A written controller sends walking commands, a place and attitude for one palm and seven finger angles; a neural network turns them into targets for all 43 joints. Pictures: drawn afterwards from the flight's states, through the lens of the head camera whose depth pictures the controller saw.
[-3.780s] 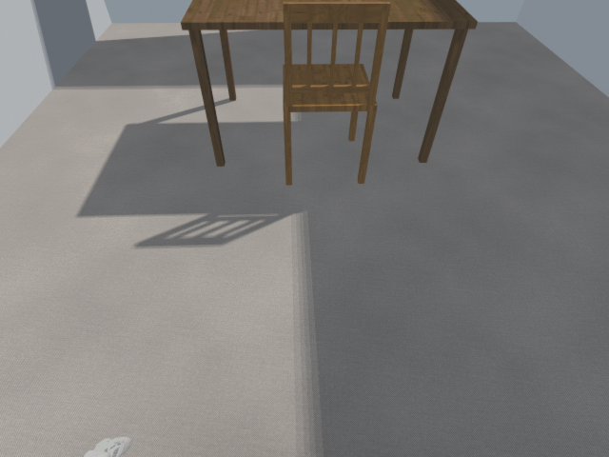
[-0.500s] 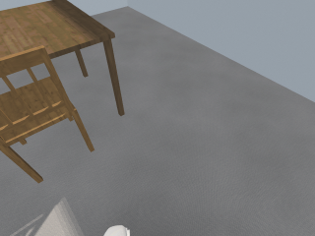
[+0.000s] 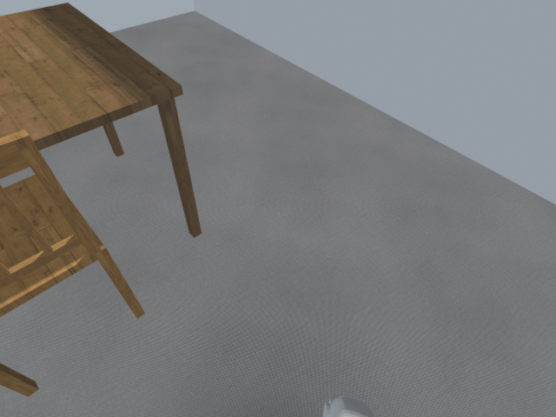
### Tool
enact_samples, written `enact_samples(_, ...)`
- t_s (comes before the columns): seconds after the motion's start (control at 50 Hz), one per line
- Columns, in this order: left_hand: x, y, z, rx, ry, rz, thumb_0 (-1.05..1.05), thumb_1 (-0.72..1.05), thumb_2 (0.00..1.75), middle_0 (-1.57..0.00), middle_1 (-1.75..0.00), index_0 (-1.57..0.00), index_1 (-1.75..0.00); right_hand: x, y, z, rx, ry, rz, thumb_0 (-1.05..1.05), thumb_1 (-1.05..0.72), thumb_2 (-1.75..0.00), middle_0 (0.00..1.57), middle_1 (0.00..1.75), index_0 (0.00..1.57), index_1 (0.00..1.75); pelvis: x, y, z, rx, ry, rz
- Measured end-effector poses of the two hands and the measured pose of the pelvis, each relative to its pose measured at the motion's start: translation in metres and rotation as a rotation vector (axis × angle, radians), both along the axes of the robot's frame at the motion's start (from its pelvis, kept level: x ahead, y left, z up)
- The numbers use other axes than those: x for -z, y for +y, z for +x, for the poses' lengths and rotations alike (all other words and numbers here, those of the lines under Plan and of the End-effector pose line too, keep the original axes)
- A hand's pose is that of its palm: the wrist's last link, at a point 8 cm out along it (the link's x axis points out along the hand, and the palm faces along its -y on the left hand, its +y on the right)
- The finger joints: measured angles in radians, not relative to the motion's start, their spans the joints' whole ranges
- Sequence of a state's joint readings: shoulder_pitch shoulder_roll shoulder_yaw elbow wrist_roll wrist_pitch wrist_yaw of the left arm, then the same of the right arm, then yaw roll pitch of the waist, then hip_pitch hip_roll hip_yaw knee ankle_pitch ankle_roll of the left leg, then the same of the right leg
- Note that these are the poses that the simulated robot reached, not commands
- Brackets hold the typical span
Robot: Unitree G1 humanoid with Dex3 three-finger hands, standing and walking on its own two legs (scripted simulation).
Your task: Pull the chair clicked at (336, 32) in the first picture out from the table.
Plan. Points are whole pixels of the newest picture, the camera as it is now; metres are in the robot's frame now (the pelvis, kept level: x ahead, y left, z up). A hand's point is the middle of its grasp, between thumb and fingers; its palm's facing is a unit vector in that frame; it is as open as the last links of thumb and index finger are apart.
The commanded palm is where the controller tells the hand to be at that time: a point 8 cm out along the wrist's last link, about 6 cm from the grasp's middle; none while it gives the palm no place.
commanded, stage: turn to face it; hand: left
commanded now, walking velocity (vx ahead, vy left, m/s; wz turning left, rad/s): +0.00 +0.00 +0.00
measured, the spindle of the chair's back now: out of the picture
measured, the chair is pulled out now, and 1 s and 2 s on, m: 0.00 0.00 0.00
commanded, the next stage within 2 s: take the last steps up to it in 1.50 s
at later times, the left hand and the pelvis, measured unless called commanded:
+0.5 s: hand (190, 404) +0.17 +0.16 -0.18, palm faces +0.18 -0.97 -0.15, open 7.3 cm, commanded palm none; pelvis +0.07 -0.02 -0.01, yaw +10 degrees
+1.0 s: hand out of the picture +0.08 +0.21 -0.15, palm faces +0.46 -0.85 -0.28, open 7.4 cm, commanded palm none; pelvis +0.07 -0.03 +0.00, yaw +27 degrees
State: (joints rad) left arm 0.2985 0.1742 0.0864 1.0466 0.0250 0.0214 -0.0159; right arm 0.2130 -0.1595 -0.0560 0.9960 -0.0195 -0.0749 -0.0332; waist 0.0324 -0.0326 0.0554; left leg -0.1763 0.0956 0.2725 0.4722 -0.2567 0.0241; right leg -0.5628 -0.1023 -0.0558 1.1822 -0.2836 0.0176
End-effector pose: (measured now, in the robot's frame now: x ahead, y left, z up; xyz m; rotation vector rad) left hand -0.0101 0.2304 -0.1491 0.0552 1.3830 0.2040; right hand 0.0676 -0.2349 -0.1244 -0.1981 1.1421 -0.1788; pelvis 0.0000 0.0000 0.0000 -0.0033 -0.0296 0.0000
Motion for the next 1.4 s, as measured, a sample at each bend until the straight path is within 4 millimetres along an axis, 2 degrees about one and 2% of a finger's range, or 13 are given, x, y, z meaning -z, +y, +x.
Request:
enact_samples(0.08, -0.009, 0.002, 0.076, 0.069, -0.1, 0.033, 0.01, 0.92, 0.9, -0.2, -0.3, -0.2, -0.3, 0.007, -0.011, -0.016, 0.058, 0.094, 0.01, -0.02, -0.95, -0.9, 0.2, 0.3, 0.2, 0.3, -0.001, -0.006, 0.023, 0.032, 0.007, 0.007)
enact_samples(0.18, -0.012, -0.017, 0.156, 0.166, -0.208, 0.084, 0.01, 0.92, 0.9, -0.2, -0.3, -0.2, -0.3, 0.03, -0.02, -0.036, 0.121, 0.217, 0.07, 0.0, -0.93, -0.9, 0.2, 0.3, 0.2, 0.3, 0.01, -0.027, 0.055, 0.02, 0.006, 0.028)
enact_samples(0.24, -0.012, -0.034, 0.184, 0.178, -0.257, 0.092, 0.01, 0.92, 0.9, -0.2, -0.3, -0.2, -0.3, 0.044, -0.023, -0.04, 0.131, 0.296, 0.105, 0.0, -0.92, -0.9, 0.2, 0.3, 0.2, 0.3, 0.017, -0.036, 0.069, -0.006, 0.01, 0.015)
enact_samples(0.32, -0.017, -0.048, 0.193, 0.14, -0.288, 0.069, 0.01, 0.91, 0.9, -0.2, -0.3, -0.2, -0.3, 0.042, -0.02, -0.026, 0.089, 0.338, 0.118, 0.01, -0.91, -0.9, 0.2, 0.3, 0.2, 0.3, 0.013, -0.037, 0.074, -0.062, 0.005, 0.004)
enact_samples(0.42, -0.012, -0.046, 0.179, 0.052, -0.279, 0.039, 0.0, 0.91, 0.9, -0.2, -0.3, -0.2, -0.3, 0.031, -0.018, 0.014, 0.017, 0.278, 0.094, 0.01, -0.91, -0.9, 0.2, 0.3, 0.2, 0.3, 0.009, -0.033, 0.076, -0.126, 0.008, -0.004)
enact_samples(0.58, 0.024, 0.006, 0.127, -0.103, -0.207, 0.028, 0.0, 0.91, 0.9, -0.2, -0.3, -0.21, -0.3, 0.02, -0.005, 0.081, -0.127, 0.123, -0.022, 0.01, -0.91, -0.9, 0.2, 0.3, 0.2, 0.3, 0.026, -0.006, 0.07, -0.215, 0.013, -0.037)
enact_samples(0.72, 0.001, 0.039, 0.081, -0.2, -0.123, 0.079, 0.01, 0.92, 0.9, -0.2, -0.3, -0.2, -0.3, -0.002, 0.007, 0.108, -0.229, 0.11, -0.055, 0.01, -0.91, -0.9, 0.2, 0.3, 0.2, 0.3, 0.005, 0.003, 0.069, -0.291, 0.042, -0.046)
enact_samples(0.84, -0.014, 0.046, 0.062, -0.273, -0.122, 0.133, 0.01, 0.91, 0.9, -0.2, -0.3, -0.2, -0.3, -0.005, 0.01, 0.133, -0.313, 0.103, -0.052, 0.01, -0.9, -0.9, 0.2, 0.3, 0.2, 0.3, -0.001, -0.001, 0.071, -0.367, 0.048, -0.043)
enact_samples(0.94, -0.023, 0.034, 0.063, -0.307, -0.153, 0.165, 0.01, 0.91, 0.9, -0.2, -0.3, -0.2, -0.3, 0.003, 0.003, 0.151, -0.371, 0.101, -0.034, 0.01, -0.9, -0.9, 0.2, 0.3, 0.2, 0.3, 0.0, -0.016, 0.07, -0.431, 0.048, -0.034)
enact_samples(1.04, -0.029, 0.008, 0.06, -0.349, -0.204, 0.204, 0.01, 0.91, 0.9, -0.2, -0.3, -0.2, -0.3, 0.019, -0.009, 0.173, -0.433, 0.103, -0.002, 0.01, -0.9, -0.9, 0.2, 0.3, 0.2, 0.3, 0.008, -0.04, 0.073, -0.5, 0.052, -0.012)
enact_samples(1.18, -0.039, -0.033, 0.023, -0.439, -0.163, 0.215, 0.01, 0.91, 0.9, -0.2, -0.3, -0.2, -0.3, 0.021, -0.011, 0.206, -0.531, 0.102, 0.016, 0.01, -0.91, -0.9, 0.2, 0.3, 0.2, 0.3, 0.002, -0.057, 0.075, -0.602, 0.039, 0.008)
enact_samples(1.3, -0.032, -0.057, -0.011, -0.528, -0.124, 0.18, 0.01, 0.91, 0.9, -0.2, -0.3, -0.21, -0.3, 0.016, 0.007, 0.222, -0.632, 0.123, -0.007, 0.01, -0.91, -0.9, 0.2, 0.3, 0.2, 0.3, 0.0, -0.058, 0.073, -0.682, 0.041, 0.025)
enact_samples(1.4, -0.016, -0.07, -0.058, -0.612, -0.051, 0.128, 0.01, 0.91, 0.9, -0.2, -0.3, -0.21, -0.3, 0.013, 0.048, 0.234, -0.733, 0.098, -0.025, 0.01, -0.91, -0.9, 0.2, 0.3, 0.2, 0.3, 0.005, -0.048, 0.062, -0.729, 0.045, 0.011)
